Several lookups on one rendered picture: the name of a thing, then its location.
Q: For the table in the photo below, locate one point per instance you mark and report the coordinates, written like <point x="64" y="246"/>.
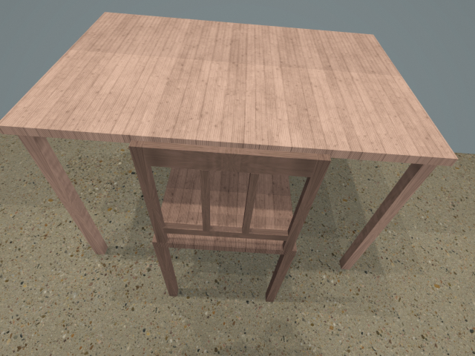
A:
<point x="196" y="82"/>

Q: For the chair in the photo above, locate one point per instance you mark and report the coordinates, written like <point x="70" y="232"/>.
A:
<point x="226" y="199"/>

